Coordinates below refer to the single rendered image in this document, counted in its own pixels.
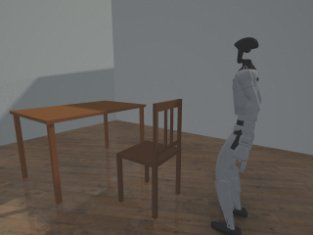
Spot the chair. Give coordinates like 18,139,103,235
116,99,182,219

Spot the robot left forearm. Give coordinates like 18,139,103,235
239,102,258,147

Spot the robot left hand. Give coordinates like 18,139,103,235
230,144,249,173

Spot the robot left upper arm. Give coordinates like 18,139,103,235
236,69,260,110

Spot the table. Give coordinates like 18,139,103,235
10,100,146,204

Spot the right robot thigh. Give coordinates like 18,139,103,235
226,132,240,178

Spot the robot right hand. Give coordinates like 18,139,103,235
247,131,254,151

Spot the robot left foot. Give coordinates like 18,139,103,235
210,221,242,235

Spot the robot right upper arm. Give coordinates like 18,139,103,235
257,88,261,104

